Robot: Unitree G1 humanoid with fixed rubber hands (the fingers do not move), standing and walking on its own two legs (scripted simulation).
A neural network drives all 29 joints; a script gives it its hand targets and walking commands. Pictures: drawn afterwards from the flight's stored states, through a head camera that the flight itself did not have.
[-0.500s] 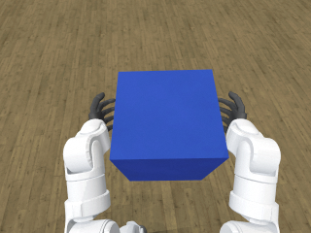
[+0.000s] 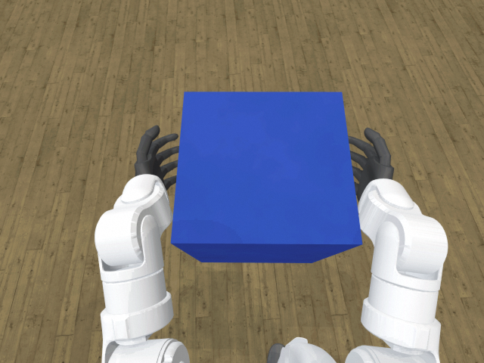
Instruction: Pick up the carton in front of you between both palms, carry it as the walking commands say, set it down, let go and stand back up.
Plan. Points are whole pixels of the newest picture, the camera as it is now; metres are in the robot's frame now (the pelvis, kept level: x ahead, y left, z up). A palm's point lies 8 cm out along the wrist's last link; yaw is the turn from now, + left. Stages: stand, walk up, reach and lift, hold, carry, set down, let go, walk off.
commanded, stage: carry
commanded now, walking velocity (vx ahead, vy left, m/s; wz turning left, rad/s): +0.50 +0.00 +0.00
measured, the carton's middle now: (259, 192) +0.37 +0.01 +0.07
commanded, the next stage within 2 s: none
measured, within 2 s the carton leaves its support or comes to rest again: neither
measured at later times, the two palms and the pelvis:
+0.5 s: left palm (160, 30) +0.66 +0.21 +0.17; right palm (322, 29) +0.67 -0.09 +0.17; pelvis +0.33 +0.05 +0.06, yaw +8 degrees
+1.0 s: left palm out of the picture +0.88 +0.38 +0.26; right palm out of the picture +1.01 +0.09 +0.25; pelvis +0.63 +0.09 +0.11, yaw +18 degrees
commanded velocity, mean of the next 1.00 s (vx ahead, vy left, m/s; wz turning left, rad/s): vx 0.50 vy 0.00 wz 0.24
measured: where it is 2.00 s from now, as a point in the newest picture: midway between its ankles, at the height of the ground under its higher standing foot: (213, 113)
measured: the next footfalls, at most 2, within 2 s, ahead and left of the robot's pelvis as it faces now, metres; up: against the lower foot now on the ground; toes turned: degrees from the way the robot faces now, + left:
left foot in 0.36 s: +0.41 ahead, +0.12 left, +0.04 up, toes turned +10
right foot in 0.70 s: +0.64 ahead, -0.04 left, +0.07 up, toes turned +13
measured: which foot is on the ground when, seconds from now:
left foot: up 0.00-0.34, down 0.36-0.72, up 0.74-1.00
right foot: down 0.00-0.38, up 0.40-0.68, down 0.70-1.00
